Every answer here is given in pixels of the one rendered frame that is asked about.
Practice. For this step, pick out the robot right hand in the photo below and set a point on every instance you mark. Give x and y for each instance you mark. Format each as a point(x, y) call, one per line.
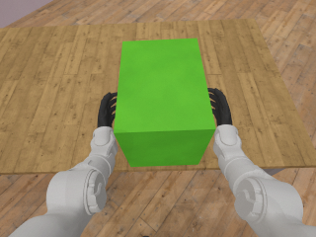
point(221, 109)

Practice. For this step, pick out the left robot upper arm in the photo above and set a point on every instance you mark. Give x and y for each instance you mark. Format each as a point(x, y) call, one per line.
point(73, 198)

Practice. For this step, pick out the robot left forearm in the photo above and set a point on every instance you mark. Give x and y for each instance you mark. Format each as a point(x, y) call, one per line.
point(104, 149)

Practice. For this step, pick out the carton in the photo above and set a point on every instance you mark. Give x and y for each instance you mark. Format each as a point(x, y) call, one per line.
point(163, 112)

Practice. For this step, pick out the right robot upper arm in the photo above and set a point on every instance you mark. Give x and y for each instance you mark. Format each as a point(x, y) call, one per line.
point(271, 208)

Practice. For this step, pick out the table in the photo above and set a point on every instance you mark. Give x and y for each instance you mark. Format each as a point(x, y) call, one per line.
point(53, 80)

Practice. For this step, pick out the robot right forearm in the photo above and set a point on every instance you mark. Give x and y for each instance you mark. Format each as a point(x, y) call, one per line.
point(232, 161)

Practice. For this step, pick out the robot left hand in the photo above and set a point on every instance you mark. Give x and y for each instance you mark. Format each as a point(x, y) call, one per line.
point(105, 114)

